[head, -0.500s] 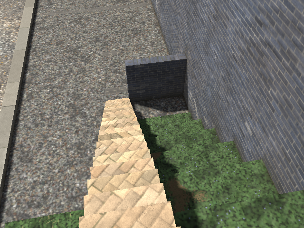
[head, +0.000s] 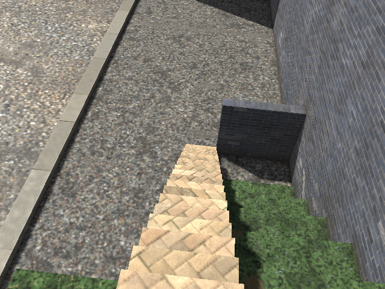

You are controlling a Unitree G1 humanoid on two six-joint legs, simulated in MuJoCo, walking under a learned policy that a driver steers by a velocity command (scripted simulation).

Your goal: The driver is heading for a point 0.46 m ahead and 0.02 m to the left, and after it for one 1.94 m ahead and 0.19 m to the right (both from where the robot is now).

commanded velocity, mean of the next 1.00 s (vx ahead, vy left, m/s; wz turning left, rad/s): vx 0.38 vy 0.00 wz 0.12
